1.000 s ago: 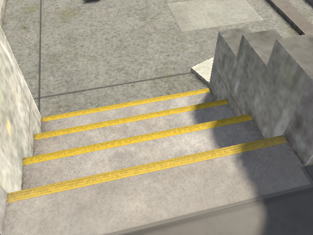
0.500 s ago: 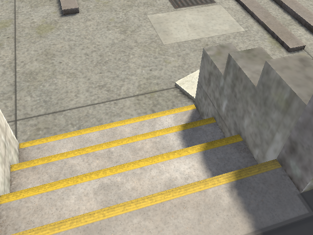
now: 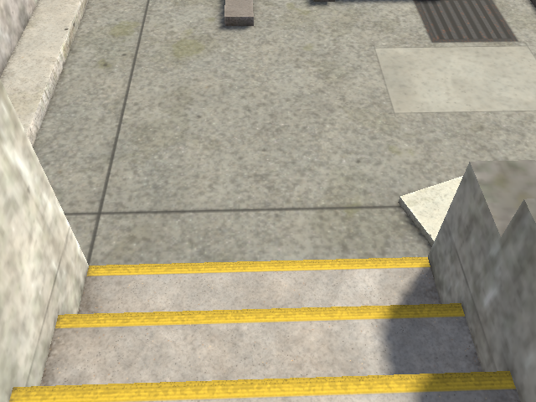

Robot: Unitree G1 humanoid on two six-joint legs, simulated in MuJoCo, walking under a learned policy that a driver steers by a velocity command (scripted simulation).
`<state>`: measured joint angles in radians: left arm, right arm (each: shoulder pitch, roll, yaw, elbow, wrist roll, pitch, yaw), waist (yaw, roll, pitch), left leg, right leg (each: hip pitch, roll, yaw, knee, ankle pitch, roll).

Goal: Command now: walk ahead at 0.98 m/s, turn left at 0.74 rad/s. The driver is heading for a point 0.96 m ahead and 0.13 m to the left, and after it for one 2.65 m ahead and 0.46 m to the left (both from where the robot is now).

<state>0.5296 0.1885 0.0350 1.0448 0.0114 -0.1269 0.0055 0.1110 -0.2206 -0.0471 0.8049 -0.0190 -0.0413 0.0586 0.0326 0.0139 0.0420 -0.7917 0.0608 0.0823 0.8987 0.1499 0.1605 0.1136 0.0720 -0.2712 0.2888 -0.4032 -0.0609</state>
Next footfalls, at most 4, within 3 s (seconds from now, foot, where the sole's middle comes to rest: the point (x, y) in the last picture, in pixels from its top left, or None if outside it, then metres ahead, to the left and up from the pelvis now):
0.08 left None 0.20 0.03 -0.76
0.48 right None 0.51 -0.15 -0.93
0.92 left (220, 339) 0.80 0.21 -1.10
1.32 right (238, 288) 1.09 0.18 -1.28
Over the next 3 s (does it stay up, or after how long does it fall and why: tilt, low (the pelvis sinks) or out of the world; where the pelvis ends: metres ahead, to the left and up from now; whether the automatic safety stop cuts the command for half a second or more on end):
stays up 2.32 0.48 -0.70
